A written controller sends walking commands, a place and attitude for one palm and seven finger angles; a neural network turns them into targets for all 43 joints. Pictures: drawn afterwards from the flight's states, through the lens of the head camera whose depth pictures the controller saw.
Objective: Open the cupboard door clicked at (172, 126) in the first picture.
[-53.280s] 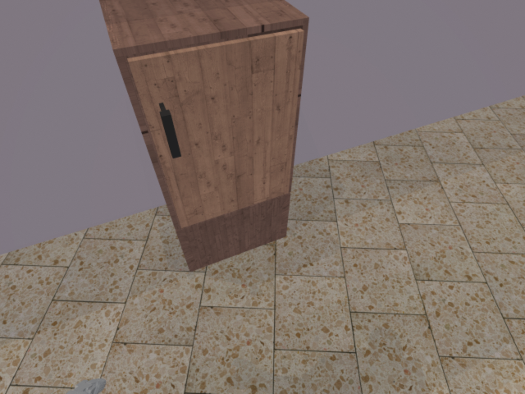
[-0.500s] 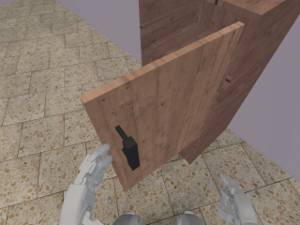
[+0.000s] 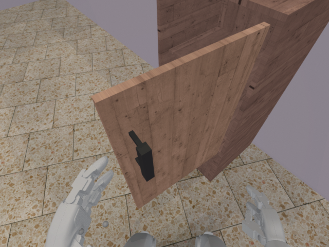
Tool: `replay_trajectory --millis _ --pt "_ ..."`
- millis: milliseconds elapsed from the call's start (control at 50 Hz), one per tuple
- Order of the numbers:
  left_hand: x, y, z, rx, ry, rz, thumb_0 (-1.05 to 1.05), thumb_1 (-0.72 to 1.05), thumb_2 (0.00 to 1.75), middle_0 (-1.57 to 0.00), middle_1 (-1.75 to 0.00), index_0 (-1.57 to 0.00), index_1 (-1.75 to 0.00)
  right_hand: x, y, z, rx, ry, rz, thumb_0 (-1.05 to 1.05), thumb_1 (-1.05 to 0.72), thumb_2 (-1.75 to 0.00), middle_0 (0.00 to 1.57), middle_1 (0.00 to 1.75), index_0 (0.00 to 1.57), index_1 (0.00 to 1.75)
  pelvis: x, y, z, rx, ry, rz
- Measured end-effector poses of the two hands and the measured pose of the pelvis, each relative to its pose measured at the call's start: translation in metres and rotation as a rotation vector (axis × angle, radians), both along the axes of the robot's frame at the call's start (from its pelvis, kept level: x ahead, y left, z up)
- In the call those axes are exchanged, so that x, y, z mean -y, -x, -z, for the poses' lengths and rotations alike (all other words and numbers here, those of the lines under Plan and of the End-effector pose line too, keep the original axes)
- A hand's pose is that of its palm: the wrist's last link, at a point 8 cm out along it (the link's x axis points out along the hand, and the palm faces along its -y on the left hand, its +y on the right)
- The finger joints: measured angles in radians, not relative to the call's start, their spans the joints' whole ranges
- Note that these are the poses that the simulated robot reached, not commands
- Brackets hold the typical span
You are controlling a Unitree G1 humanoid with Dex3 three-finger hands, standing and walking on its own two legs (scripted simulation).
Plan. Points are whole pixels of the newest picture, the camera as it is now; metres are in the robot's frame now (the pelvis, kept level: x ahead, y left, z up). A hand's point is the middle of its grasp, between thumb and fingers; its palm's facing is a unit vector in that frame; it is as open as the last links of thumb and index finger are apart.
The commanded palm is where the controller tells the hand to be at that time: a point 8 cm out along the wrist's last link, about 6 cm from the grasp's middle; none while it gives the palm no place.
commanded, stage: draw the hand back to the body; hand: left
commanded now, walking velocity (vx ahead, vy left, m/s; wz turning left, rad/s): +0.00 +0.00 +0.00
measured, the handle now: (141, 156) +0.30 +0.09 +0.08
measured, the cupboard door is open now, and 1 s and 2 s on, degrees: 85 85 85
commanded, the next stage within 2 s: step back with the hand held close in 1.48 s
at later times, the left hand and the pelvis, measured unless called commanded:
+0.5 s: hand (58, 191) +0.19 +0.19 +0.16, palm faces +0.10 -0.96 -0.26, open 15.7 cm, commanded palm +0.14 +0.25 +0.18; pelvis +0.02 +0.01 +0.05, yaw -1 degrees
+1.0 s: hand out of the picture +0.23 +0.27 +0.23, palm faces +0.39 -0.82 -0.42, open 10.2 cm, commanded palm +0.18 +0.31 +0.25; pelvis +0.05 +0.02 +0.09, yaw -1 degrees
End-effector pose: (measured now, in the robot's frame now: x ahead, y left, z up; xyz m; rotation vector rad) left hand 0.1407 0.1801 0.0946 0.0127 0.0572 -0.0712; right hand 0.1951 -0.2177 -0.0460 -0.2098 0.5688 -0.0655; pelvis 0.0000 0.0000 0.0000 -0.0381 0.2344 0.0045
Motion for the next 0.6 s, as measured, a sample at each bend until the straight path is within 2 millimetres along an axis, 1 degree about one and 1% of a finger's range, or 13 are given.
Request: replay_trajectory --millis 140,260,320,420,500,600 --pt "-0.016 -0.001 -0.032 0.02 -0.066 -0.038 -0.01 -0.49 0.3 -0.16 -0.3 -0.15 -0.31 -0.002 0.013 -0.011 -0.011 -0.043 0.053 0.02 -0.9 -0.9 0.21 0.3 0.2 0.3 -0.001 -0.003 -0.016 0.049 -0.004 0.007" --pt "-0.03 -0.001 -0.037 -0.006 -0.059 -0.054 -0.01 -0.49 0.3 -0.16 -0.3 -0.15 -0.31 0.001 0.018 -0.023 -0.006 -0.018 0.051 0.02 -0.9 -0.9 0.21 0.3 0.2 0.3 0.0 -0.006 -0.027 0.078 0.001 0.003" --pt "-0.036 -0.005 -0.042 0.0 -0.068 -0.045 -0.01 -0.49 0.3 -0.16 -0.3 -0.15 -0.31 0.004 0.017 -0.029 0.004 -0.002 0.048 0.02 -0.9 -0.9 0.21 0.3 0.2 0.3 -0.001 -0.008 -0.031 0.09 0.006 0.0" --pt "-0.049 -0.015 -0.06 0.046 -0.088 -0.046 -0.01 -0.46 0.31 -0.16 -0.3 -0.15 -0.31 0.005 0.012 -0.037 0.025 0.002 0.057 0.02 -0.9 -0.9 0.21 0.3 0.2 0.3 -0.004 -0.014 -0.038 0.111 0.009 0.0" --pt "-0.064 -0.02 -0.076 0.009 -0.254 -0.168 -0.01 -0.39 0.34 -0.16 -0.3 -0.16 -0.31 0.002 0.007 -0.045 0.02 0.012 0.083 0.02 -0.9 -0.9 0.21 0.3 0.2 0.3 -0.006 -0.022 -0.049 0.136 0.004 0.011" --pt "-0.076 -0.019 -0.089 -0.041 -0.339 -0.289 -0.01 -0.25 0.4 -0.17 -0.3 -0.16 -0.31 -0.008 0.0 -0.052 0.005 0.005 0.081 0.02 -0.9 -0.9 0.21 0.3 0.2 0.3 -0.012 -0.029 -0.062 0.17 0.003 0.013"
